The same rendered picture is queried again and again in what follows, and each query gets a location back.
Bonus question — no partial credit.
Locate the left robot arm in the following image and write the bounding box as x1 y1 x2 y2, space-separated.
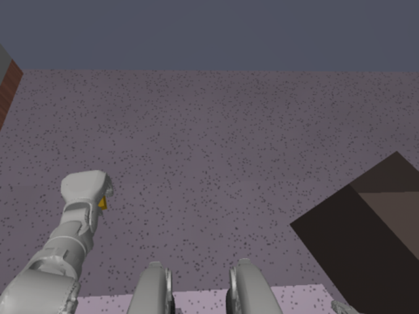
0 198 99 314

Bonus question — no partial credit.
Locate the small box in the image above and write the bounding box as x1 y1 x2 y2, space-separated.
98 196 107 210

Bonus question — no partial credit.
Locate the right robot hand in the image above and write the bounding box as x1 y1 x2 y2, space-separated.
331 300 359 314

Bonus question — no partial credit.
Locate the left robot hand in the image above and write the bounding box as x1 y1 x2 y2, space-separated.
61 170 114 216

